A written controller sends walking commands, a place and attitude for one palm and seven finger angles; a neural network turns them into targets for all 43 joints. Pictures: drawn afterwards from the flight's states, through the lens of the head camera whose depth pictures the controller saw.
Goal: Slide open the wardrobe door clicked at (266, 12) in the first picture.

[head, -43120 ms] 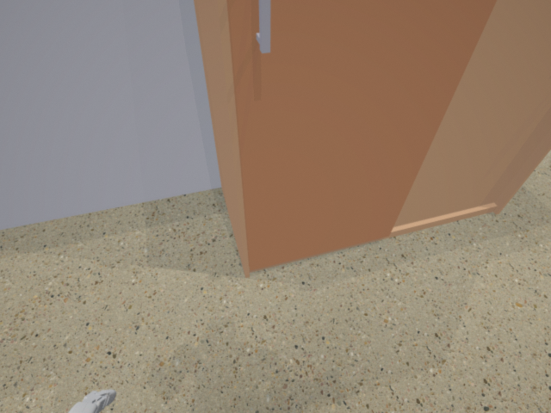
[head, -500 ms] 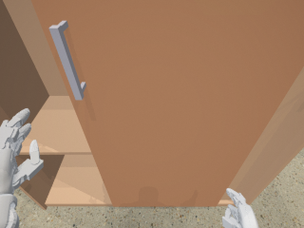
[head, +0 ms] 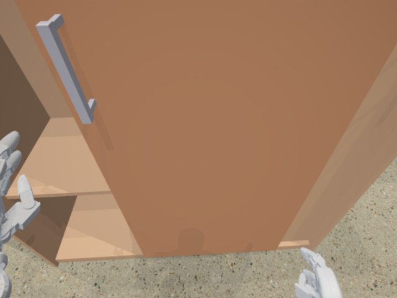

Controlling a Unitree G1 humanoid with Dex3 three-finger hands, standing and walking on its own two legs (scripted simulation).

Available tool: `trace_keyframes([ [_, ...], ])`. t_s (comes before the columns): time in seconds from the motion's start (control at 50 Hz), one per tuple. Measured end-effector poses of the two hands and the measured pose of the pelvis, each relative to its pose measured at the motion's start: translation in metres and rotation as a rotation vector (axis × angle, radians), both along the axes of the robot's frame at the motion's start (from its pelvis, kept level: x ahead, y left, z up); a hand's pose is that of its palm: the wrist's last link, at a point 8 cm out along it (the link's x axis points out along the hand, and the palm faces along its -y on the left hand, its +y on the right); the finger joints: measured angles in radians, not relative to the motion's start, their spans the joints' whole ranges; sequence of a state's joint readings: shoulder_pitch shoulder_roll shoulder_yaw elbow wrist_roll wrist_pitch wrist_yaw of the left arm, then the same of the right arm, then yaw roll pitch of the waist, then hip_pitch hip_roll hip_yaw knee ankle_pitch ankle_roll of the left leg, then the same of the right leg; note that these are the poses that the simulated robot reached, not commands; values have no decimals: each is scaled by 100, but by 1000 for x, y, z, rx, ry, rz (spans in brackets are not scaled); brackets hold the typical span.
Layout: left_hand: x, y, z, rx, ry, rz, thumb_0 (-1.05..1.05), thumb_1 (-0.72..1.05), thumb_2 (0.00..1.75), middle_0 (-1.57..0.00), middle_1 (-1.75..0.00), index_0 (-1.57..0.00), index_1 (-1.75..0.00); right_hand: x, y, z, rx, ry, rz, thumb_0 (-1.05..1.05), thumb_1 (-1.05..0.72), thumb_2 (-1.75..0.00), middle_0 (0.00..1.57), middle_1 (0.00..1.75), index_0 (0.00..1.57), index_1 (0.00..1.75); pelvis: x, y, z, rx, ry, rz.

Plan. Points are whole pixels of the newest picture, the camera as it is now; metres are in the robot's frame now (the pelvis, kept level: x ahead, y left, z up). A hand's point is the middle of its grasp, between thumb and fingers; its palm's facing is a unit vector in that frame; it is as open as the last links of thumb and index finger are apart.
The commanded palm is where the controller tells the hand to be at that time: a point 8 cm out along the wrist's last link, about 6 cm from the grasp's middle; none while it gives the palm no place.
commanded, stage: step back with the hand held close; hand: left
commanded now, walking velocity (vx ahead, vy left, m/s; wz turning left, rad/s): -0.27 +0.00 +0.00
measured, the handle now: (73, 73) +0.40 +0.26 +0.27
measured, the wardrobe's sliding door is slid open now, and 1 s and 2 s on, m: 0.43 0.43 0.43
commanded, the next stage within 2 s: stop stepping back and stand still in 1.04 s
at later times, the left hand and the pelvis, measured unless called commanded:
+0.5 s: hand out of the picture +0.13 +0.30 +0.15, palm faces +0.46 -0.77 -0.45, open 7.4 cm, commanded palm +0.06 +0.34 +0.17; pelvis -0.07 +0.03 -0.01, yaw +2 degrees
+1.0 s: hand out of the picture +0.07 +0.34 +0.17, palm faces +0.47 -0.80 -0.36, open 7.4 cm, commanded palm +0.01 +0.36 +0.17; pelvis -0.13 +0.06 +0.00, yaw +1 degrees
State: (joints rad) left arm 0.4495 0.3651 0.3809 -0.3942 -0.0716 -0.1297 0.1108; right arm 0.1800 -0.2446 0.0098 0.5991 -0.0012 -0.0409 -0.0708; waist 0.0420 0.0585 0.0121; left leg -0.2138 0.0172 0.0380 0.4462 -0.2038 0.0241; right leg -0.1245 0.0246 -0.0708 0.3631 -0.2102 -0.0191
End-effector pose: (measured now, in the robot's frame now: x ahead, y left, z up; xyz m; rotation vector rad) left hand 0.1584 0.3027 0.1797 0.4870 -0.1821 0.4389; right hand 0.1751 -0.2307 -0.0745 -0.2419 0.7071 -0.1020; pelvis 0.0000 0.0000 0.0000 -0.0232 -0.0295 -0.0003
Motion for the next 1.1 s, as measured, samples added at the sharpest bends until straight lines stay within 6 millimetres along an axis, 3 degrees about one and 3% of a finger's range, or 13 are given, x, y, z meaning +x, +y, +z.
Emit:
trace_keyframes([
  [0.1,-3,-4,-11,11,76,-61,1,90,90,-21,-30,-21,-30,-14,-4,0,-9,17,-55,1,-91,-90,20,30,21,30,-9,8,-1,2,27,-13],
  [0.2,-15,5,-12,39,84,-86,1,89,90,-21,-30,-22,-30,-31,1,2,-26,34,-82,1,-91,-90,20,30,20,30,-21,15,-3,2,32,-14],
  [0.34,-41,23,-3,77,-5,-60,1,89,90,-21,-30,-22,-30,-52,16,4,-40,14,-61,1,-91,-90,20,30,21,30,-42,24,-7,-6,25,-7],
  [0.66,-105,44,-14,72,-104,1,1,89,90,-21,-30,-22,-30,-86,42,-5,-75,26,44,1,-91,-90,20,30,21,30,-83,36,-18,-33,25,70],
  [0.78,-110,61,-13,81,-162,-27,1,89,90,-21,-30,-22,-30,-99,51,-3,-117,13,25,1,-91,-90,20,30,21,30,-98,53,-22,-73,17,70],
  [0.9,-118,85,1,95,-173,-6,1,89,90,-21,-30,-22,-30,-115,73,7,-73,19,20,1,-91,-90,20,30,21,30,-111,60,-9,-117,69,62],
  [1.02,-132,76,-3,20,-159,-65,1,90,90,-21,-30,-21,-30,-128,88,14,-46,-1,43,1,-91,-90,21,30,21,30,-130,63,-3,-104,142,3],
  [1.1,-137,59,-10,67,-186,-170,1,90,90,-21,-30,-21,-30,-146,85,1,-41,-41,32,1,-90,-90,21,30,21,30,-160,64,-22,-30,132,-91],
])
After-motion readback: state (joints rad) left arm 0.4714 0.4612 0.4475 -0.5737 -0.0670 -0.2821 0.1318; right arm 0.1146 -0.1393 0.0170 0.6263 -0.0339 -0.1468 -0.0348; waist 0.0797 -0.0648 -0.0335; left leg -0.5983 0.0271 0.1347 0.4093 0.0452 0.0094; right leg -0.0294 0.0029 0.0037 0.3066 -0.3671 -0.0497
